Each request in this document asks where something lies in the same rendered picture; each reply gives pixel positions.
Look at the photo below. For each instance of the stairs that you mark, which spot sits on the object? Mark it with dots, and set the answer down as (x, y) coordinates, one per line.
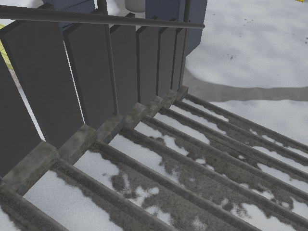
(192, 167)

